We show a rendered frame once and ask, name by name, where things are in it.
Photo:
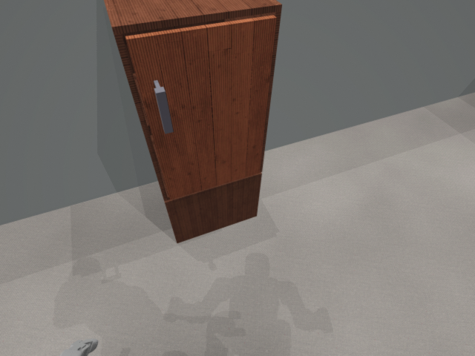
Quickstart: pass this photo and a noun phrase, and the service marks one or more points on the handle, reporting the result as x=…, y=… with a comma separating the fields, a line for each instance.
x=163, y=107

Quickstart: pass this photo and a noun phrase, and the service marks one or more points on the cupboard door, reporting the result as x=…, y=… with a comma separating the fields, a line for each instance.
x=216, y=78

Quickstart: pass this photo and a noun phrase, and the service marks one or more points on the robot left hand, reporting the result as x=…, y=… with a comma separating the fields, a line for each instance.
x=81, y=348

